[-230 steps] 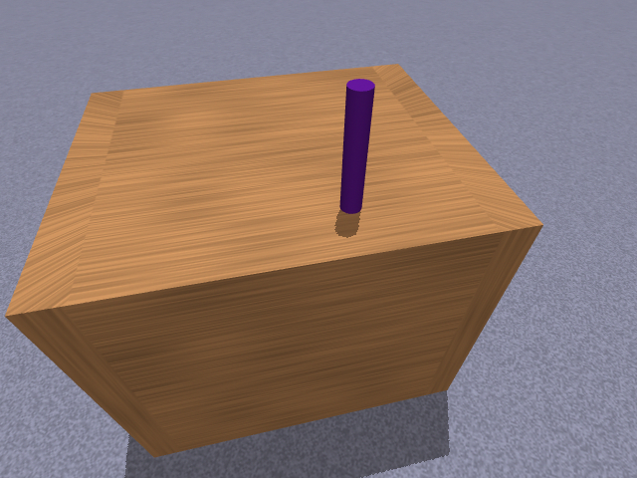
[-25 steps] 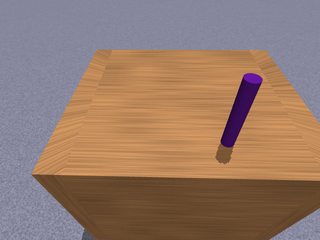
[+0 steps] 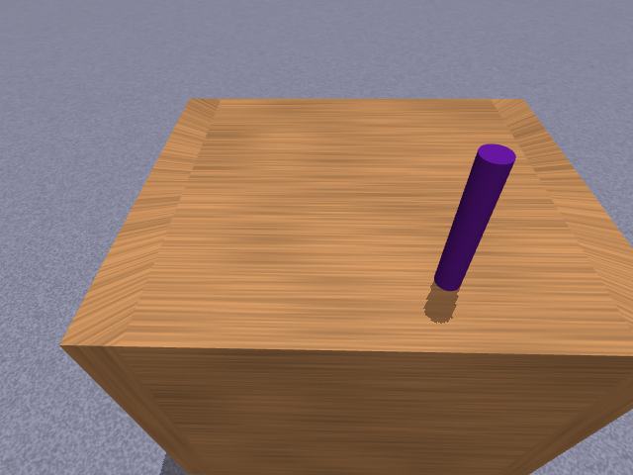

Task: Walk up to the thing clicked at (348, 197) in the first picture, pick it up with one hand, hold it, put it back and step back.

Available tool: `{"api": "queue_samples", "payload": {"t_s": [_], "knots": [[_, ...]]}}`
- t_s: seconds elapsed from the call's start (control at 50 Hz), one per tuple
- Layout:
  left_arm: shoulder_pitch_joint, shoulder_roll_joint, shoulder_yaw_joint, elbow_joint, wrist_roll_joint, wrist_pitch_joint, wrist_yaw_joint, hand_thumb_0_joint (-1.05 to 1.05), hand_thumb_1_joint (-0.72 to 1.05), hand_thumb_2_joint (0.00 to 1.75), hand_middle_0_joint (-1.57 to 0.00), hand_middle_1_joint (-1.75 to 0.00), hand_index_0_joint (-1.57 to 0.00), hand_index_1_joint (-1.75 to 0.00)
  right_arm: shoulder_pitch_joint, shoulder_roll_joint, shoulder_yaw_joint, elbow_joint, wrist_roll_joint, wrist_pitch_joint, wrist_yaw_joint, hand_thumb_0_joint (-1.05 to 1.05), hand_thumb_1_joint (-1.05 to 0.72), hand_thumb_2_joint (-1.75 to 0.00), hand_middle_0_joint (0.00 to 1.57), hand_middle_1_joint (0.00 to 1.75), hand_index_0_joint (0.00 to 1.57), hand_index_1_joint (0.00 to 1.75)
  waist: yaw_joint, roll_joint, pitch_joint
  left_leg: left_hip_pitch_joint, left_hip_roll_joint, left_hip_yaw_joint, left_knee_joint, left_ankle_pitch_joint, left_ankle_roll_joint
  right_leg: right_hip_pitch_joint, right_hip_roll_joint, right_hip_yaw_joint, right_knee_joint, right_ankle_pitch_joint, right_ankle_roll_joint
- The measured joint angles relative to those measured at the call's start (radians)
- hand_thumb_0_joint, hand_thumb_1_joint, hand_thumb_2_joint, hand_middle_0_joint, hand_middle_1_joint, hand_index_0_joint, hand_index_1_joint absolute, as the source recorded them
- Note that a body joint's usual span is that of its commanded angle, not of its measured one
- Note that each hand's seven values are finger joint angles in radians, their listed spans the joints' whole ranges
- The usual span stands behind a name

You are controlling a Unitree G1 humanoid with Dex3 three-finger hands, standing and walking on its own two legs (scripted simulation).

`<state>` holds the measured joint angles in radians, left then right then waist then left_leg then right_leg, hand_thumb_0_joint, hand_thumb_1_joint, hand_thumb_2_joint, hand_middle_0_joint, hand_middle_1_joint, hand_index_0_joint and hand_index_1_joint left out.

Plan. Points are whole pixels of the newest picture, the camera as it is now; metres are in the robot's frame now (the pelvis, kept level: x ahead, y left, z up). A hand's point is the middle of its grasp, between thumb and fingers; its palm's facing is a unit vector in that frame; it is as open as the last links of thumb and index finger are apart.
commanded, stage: stand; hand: right
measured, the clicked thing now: (468, 227) +0.45 -0.20 +0.09
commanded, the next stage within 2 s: rise first in 0.82 s
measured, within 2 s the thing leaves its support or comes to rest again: neither
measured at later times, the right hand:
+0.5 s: hand out of the picture +0.07 -0.25 -0.16, palm faces -0.03 +0.94 -0.33, open 7.4 cm
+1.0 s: hand out of the picture +0.09 -0.24 -0.16, palm faces +0.05 +0.95 -0.32, open 7.8 cm
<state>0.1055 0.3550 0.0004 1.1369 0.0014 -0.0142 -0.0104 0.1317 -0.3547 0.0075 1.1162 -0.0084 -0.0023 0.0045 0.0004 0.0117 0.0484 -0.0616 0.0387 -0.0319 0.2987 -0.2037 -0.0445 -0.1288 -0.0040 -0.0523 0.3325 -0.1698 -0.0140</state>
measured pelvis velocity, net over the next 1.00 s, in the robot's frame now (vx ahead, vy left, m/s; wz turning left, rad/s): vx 0.00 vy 0.00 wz -0.01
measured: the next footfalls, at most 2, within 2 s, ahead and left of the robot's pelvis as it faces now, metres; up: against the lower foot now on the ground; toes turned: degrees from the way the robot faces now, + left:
none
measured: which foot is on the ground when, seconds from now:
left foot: down 0.00-1.00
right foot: down 0.00-1.00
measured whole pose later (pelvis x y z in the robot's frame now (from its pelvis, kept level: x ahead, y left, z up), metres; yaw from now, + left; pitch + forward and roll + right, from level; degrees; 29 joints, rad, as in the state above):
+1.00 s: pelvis +0.00 +0.00 +0.00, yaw -1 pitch -1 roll +0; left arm 0.12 0.34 0.01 1.02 -0.06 -0.05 0.02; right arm 0.13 -0.34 0.00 1.01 0.05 -0.02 -0.02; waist 0.00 0.01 0.07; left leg -0.11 0.03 -0.02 0.36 -0.23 -0.04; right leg -0.17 -0.01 -0.04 0.38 -0.19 -0.01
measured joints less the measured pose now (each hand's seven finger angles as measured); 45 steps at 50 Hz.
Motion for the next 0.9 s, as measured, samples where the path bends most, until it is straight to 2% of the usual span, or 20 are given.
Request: {"api": "queue_samples", "payload": {"t_s": [0.9], "knots": [[0.006,-0.001,-0.002,-0.007,0.002,-0.002,0.004,0.0,0.9,0.9,-0.2,-0.3,-0.2,-0.3,-0.003,0.001,-0.002,-0.006,-0.001,0.001,0.0,0.0,-0.91,-0.89,0.2,0.3,0.2,0.3,0.0,-0.003,-0.001,0.006,0.001,0.009,-0.001,-0.006,0.004,0.006,0.001,0.009,-0.009,0.001,0.004]]}}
